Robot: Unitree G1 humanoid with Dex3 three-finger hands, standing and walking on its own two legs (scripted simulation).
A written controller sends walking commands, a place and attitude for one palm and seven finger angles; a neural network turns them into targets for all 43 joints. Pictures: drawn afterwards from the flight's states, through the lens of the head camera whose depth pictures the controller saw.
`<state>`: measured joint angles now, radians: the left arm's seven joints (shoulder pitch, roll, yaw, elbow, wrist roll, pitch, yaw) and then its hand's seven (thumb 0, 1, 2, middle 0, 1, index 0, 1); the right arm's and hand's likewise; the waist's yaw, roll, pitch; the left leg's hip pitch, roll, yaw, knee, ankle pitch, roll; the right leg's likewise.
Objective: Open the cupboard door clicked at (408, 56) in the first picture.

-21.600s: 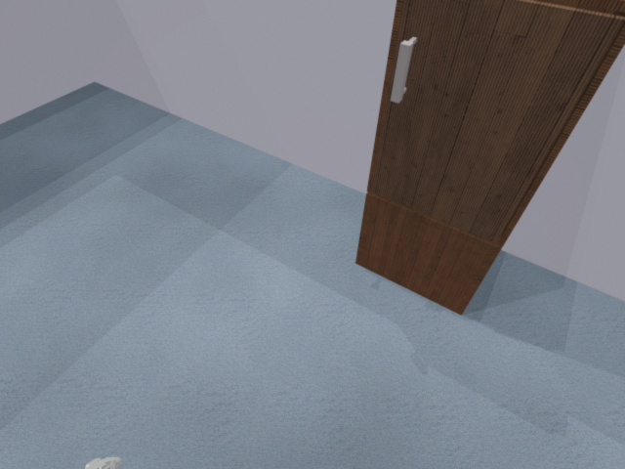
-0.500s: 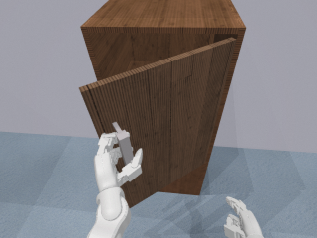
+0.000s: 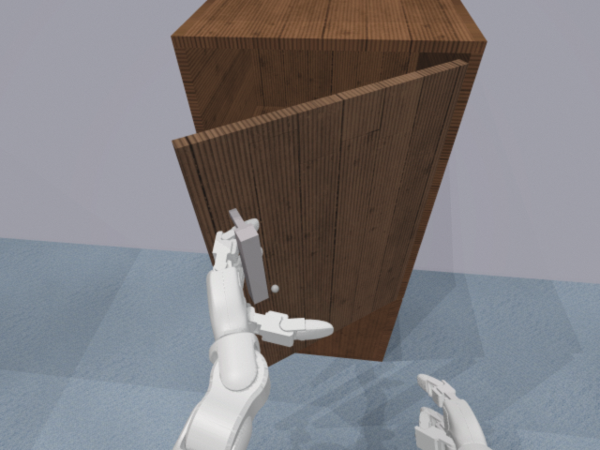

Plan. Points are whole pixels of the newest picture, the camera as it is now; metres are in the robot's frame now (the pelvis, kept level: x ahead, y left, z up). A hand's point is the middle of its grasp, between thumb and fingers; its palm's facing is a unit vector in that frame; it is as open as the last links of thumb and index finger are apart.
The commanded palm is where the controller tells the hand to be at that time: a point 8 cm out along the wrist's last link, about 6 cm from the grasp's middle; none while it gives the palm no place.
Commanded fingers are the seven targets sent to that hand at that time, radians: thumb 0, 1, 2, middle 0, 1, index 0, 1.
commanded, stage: open thumb and fingers to let go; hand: left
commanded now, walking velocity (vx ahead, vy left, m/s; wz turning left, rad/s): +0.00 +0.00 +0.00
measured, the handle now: (247, 256) +0.34 +0.10 +0.10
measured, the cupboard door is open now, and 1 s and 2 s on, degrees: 35 40 40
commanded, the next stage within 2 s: slide the hand sideways off the handle in 0.06 s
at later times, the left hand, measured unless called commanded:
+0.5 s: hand (273, 324) +0.24 +0.05 +0.10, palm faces -0.10 -1.00 -0.01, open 16.2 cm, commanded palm +0.22 +0.09 +0.10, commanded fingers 0.00 -0.50 0.30 -0.15 -0.30 -0.15 -0.30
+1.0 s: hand (242, 346) +0.21 +0.08 +0.10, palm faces -0.07 -1.00 -0.01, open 16.1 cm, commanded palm +0.18 +0.15 +0.10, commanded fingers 0.00 -0.50 0.30 -0.15 -0.30 -0.15 -0.30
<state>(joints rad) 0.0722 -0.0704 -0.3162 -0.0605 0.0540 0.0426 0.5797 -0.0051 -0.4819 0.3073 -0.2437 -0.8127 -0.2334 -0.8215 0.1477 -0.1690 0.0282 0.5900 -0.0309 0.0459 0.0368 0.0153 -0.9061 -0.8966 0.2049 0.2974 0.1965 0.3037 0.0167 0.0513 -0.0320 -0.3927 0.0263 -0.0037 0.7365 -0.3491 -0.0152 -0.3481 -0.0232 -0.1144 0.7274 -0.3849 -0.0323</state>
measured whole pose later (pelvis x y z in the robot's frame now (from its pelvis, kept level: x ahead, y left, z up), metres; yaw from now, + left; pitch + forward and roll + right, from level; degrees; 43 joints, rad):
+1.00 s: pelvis +0.02 +0.00 +0.00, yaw -2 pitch +3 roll +0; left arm 0.54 0.11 -0.18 -0.40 -0.08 -0.13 0.00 -0.01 -0.50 0.30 -0.19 -0.33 -0.19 -0.32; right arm 0.24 -0.21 0.04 0.44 0.00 -0.07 0.00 0.02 -0.90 -0.90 0.21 0.30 0.20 0.30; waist 0.01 0.04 -0.05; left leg -0.42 0.04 0.02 0.77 -0.39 -0.02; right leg -0.39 -0.02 -0.08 0.77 -0.42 -0.03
